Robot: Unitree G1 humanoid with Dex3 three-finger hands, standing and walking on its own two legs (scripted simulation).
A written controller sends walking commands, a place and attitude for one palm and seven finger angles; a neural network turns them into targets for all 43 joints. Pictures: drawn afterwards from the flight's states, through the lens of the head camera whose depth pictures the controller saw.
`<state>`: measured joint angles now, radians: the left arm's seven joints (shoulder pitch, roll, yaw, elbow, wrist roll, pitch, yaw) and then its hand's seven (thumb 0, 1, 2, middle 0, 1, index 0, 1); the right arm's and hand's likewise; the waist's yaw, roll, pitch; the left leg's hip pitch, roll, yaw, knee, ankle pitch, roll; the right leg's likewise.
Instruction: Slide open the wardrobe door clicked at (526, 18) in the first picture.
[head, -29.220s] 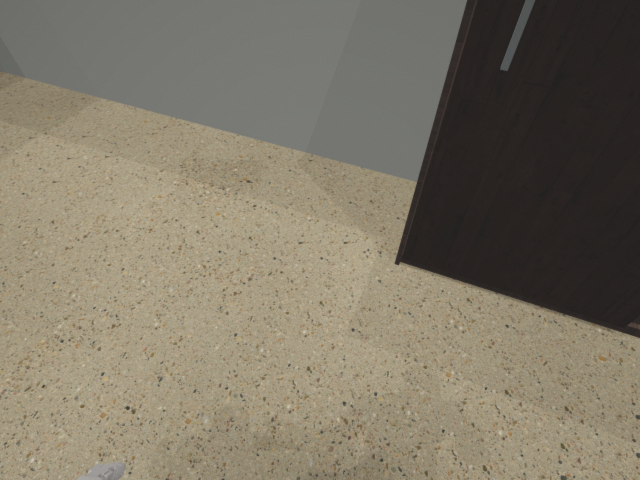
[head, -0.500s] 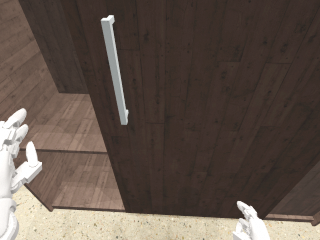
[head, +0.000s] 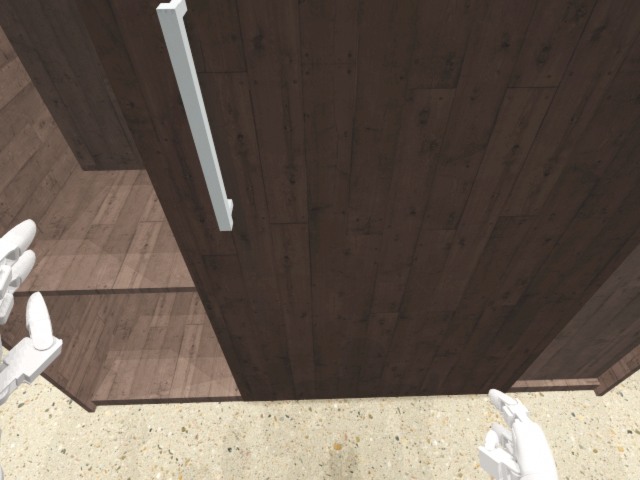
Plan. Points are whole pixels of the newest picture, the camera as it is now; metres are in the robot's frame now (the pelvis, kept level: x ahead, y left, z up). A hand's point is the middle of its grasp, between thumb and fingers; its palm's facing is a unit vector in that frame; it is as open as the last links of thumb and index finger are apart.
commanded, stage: step back with the hand held close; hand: left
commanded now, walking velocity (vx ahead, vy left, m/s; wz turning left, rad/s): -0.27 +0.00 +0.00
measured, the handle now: (206, 133) +0.45 +0.18 +0.22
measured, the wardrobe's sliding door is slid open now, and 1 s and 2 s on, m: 0.47 0.47 0.47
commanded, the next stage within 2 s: stop stepping back and stand still in 0.84 s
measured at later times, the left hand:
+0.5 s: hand out of the picture +0.07 +0.29 +0.16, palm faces +0.53 -0.71 -0.46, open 7.4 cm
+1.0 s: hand out of the picture +0.00 +0.30 +0.16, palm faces +0.50 -0.76 -0.42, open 7.4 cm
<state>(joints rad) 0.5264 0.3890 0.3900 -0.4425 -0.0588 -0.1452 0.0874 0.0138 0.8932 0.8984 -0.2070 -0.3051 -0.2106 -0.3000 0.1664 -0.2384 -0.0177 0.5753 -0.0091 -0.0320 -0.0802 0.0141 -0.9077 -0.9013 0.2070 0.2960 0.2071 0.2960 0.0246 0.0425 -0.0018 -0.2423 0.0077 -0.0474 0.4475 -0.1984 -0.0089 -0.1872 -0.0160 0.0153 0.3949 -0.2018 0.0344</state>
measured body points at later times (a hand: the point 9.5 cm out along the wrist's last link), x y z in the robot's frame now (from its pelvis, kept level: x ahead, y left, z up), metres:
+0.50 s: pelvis -0.09 +0.00 -0.02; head -0.09 +0.02 +0.43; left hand +0.04 +0.32 +0.18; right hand +0.10 -0.22 -0.09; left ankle +0.01 +0.13 -0.73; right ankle +0.00 -0.14 -0.74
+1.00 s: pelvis -0.20 +0.02 -0.01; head -0.18 +0.05 +0.44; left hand -0.03 +0.34 +0.18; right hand +0.02 -0.20 -0.07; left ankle -0.16 +0.11 -0.75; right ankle -0.16 -0.12 -0.74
